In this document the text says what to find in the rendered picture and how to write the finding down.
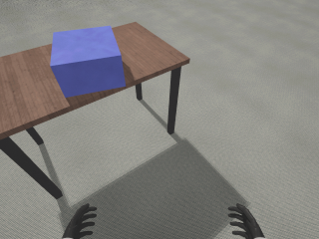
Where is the robot left hand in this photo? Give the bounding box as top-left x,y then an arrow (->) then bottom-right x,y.
62,203 -> 97,239

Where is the carton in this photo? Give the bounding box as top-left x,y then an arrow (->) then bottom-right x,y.
50,25 -> 126,98

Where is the table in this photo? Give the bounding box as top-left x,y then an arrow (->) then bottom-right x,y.
0,22 -> 190,199

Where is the robot right hand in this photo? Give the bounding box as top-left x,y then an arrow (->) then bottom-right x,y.
227,203 -> 265,239

